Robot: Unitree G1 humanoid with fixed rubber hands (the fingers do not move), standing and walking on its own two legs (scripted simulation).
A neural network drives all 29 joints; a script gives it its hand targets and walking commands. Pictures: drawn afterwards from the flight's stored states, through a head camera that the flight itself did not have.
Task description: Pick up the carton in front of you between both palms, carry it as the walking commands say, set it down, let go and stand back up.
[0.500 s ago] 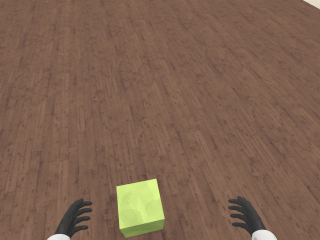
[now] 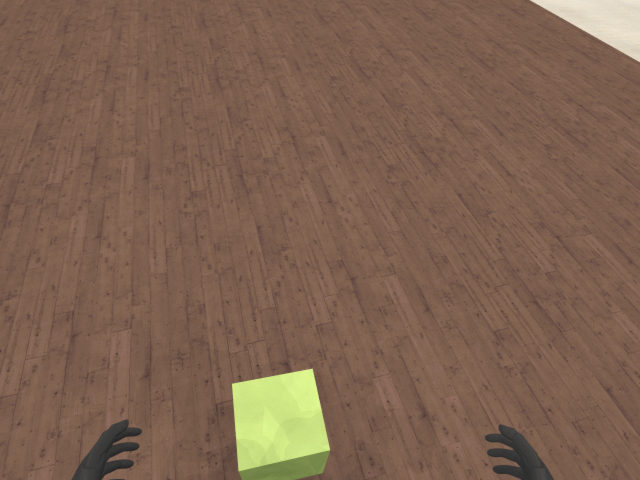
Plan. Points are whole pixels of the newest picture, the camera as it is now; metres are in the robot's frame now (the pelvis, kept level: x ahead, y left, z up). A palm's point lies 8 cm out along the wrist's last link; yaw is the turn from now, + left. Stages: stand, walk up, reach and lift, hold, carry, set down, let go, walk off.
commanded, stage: stand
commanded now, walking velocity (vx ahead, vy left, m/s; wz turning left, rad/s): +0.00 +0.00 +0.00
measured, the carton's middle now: (279, 430) +0.36 +0.07 -0.64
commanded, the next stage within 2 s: none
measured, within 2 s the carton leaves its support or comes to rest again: neither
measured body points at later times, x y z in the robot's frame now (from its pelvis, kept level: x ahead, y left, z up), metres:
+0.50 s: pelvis +0.00 +0.01 +0.00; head +0.01 +0.03 +0.45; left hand +0.13 +0.31 -0.11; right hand +0.13 -0.28 -0.09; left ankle +0.01 +0.12 -0.73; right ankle -0.05 -0.13 -0.73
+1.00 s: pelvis -0.01 +0.01 +0.01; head -0.01 +0.02 +0.46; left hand +0.09 +0.31 -0.11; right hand +0.09 -0.30 -0.10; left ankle +0.01 +0.12 -0.73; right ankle -0.05 -0.13 -0.73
